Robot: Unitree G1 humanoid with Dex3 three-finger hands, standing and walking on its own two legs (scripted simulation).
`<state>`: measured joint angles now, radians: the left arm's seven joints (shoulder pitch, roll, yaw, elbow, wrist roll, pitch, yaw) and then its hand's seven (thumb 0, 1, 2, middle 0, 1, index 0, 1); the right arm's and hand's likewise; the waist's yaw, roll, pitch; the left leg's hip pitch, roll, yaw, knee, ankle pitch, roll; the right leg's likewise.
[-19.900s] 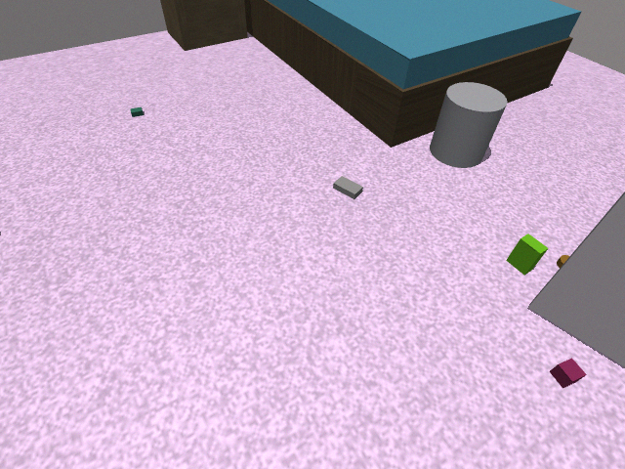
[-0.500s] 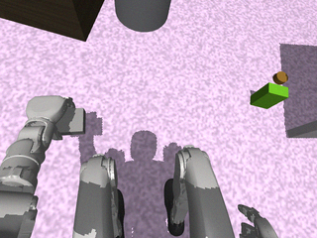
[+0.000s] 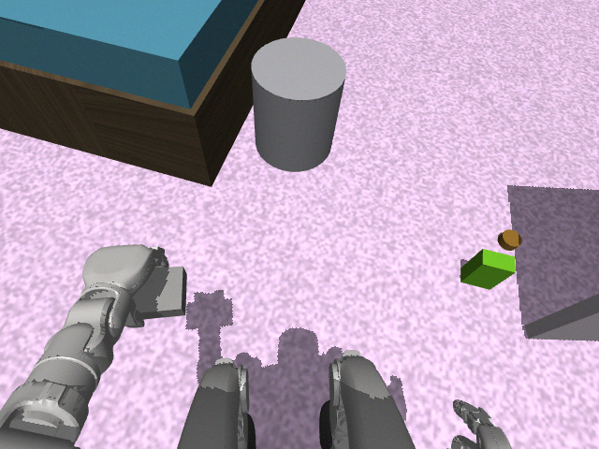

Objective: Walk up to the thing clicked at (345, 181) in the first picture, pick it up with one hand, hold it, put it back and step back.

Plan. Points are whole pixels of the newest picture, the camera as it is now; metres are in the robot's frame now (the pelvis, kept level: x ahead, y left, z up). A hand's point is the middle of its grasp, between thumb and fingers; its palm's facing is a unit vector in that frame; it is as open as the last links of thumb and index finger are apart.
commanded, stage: lift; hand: left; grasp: from above
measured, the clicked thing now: (143, 294) +0.36 +0.23 -0.12
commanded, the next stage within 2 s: hold in 0.62 s
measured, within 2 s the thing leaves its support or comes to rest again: neither
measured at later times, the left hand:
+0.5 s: hand (110, 247) +0.37 +0.22 +0.03, palm faces -0.45 -0.06 -0.89, open 9.8 cm
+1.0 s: hand (96, 213) +0.38 +0.22 +0.09, palm faces -0.45 -0.04 -0.89, open 9.8 cm
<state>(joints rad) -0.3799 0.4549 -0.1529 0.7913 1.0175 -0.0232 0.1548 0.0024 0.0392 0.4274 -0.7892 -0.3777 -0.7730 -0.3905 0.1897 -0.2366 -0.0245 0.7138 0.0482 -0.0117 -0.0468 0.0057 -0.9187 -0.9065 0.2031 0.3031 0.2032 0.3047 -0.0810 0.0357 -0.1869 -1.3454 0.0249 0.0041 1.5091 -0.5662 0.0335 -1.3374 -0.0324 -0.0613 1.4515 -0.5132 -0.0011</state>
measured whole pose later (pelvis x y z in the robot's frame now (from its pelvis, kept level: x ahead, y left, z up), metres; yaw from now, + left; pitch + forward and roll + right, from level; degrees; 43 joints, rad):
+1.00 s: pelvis +0.07 +0.00 +0.15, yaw -1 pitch +7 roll +0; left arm -0.31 0.40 -0.21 0.80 1.01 -0.03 0.09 0.00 0.07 0.41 -0.76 -0.40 -0.74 -0.41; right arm 0.25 -0.26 -0.05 0.71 0.06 0.03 -0.05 0.01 -0.91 -0.90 0.20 0.30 0.20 0.30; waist -0.03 0.04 -0.07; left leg -0.47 0.01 0.06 0.69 -0.35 0.03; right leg -0.49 -0.02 -0.01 0.66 -0.30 0.01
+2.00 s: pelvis +0.07 -0.01 +0.17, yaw -1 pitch +2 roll +0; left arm -0.23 0.41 -0.22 0.63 0.98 -0.03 -0.03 0.00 0.05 0.42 -0.78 -0.38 -0.76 -0.40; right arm 0.21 -0.26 -0.03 0.67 0.08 0.10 -0.07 0.01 -0.91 -0.90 0.20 0.30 0.20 0.30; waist 0.00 0.05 -0.01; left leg -0.25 0.01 0.07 0.47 -0.25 0.02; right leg -0.30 -0.01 0.00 0.49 -0.22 0.00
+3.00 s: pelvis +0.07 +0.00 +0.17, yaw +0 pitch +4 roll +0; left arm -0.26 0.38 -0.22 0.76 1.04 -0.06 0.09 0.00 0.05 0.39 -0.80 -0.36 -0.78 -0.38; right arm 0.19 -0.25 -0.02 0.66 0.06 0.11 -0.05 0.01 -0.90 -0.90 0.20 0.30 0.20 0.30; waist -0.01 0.02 -0.01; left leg -0.34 0.00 0.05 0.54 -0.27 0.02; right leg -0.38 -0.02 -0.02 0.54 -0.24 0.00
